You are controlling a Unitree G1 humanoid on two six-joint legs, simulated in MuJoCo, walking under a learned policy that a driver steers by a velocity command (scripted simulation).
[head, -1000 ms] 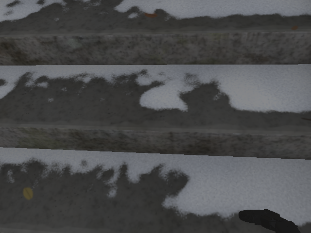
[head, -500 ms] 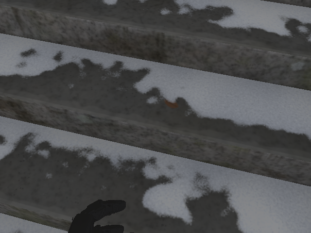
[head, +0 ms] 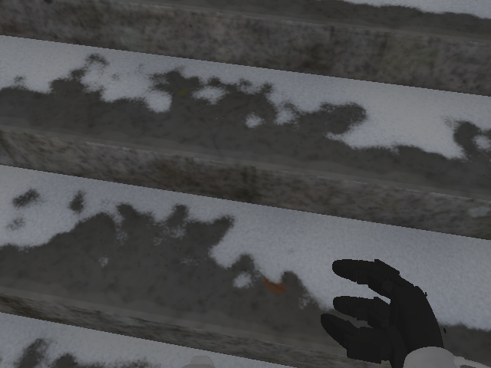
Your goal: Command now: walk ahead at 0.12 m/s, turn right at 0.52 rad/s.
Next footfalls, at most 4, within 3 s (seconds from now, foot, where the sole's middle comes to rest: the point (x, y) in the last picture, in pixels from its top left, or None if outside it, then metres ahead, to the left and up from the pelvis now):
0.46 right None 0.15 -0.14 -0.66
0.90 left None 0.20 0.05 -0.65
1.26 right None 0.21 -0.17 -0.66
1.72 left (269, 274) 0.55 0.03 -0.50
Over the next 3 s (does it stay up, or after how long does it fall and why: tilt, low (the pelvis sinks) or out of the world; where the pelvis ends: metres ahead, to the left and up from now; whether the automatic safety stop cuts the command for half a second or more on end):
stays up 1.16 -0.09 0.55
